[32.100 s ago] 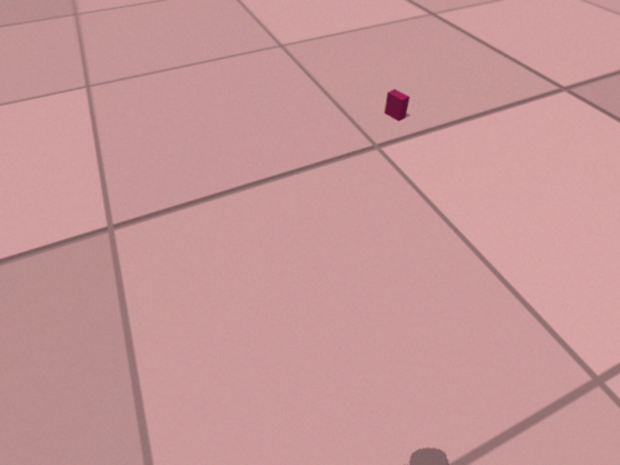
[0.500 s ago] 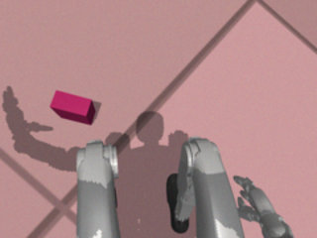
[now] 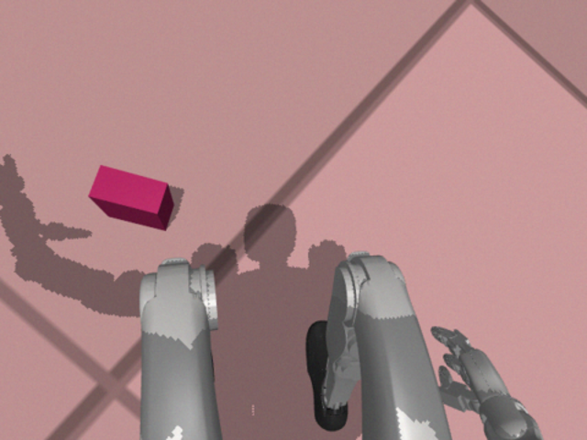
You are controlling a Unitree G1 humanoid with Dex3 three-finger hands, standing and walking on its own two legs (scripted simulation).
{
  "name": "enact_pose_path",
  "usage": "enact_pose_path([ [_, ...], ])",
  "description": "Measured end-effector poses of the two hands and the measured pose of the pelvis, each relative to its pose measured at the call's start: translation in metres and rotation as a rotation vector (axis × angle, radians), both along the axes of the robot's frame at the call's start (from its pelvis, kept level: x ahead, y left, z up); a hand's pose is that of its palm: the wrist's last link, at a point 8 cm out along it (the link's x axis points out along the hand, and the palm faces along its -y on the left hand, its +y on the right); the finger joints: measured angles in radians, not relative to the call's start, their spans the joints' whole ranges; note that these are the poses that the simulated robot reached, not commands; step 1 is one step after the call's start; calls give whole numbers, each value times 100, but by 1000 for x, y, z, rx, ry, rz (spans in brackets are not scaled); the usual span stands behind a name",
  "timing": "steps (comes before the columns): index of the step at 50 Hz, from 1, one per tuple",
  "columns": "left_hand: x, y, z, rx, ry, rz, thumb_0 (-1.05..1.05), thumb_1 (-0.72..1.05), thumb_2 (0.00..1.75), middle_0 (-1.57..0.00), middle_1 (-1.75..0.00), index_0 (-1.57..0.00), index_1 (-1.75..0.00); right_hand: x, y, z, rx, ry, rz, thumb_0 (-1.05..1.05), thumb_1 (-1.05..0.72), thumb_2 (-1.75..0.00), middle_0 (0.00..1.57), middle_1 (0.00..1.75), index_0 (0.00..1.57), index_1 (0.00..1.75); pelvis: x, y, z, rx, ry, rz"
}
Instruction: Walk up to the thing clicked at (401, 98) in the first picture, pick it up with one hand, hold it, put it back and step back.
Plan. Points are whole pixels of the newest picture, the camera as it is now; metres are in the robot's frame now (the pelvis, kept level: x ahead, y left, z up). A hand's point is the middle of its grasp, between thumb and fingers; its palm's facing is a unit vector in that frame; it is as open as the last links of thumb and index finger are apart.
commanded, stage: go down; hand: left
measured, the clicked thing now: (136, 201) +0.46 +0.26 -0.30
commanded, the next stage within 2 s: none
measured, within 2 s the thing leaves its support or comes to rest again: neither
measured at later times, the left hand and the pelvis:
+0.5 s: hand out of the picture +0.35 +0.47 +0.02, palm faces +0.43 -0.90 -0.06, open 16.9 cm; pelvis +0.00 +0.00 +0.00, yaw +0 degrees
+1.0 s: hand out of the picture +0.36 +0.47 +0.03, palm faces +0.42 -0.91 -0.06, open 16.3 cm; pelvis +0.00 +0.00 +0.01, yaw +1 degrees
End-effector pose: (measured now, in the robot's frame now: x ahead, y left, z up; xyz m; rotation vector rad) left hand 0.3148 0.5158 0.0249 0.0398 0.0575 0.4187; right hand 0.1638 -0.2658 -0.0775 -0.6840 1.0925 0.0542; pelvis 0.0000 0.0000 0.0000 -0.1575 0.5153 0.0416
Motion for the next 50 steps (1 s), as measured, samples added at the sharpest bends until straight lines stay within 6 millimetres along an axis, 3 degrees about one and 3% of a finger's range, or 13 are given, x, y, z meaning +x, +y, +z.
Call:
enact_pose_path([
  [38,-4,0,4,33,8,27,-1,-40,21,-2,-18,-9,-11,-4,-2,-4,6,22,-8,0,-87,-88,21,30,21,30,-1,-2,-1,5,-4,0],
  [50,1,-10,7,-2,21,13,-1,-39,22,-4,-20,-11,-13,1,0,3,20,-8,-30,0,-88,-89,21,30,21,30,1,-2,7,9,10,5],
])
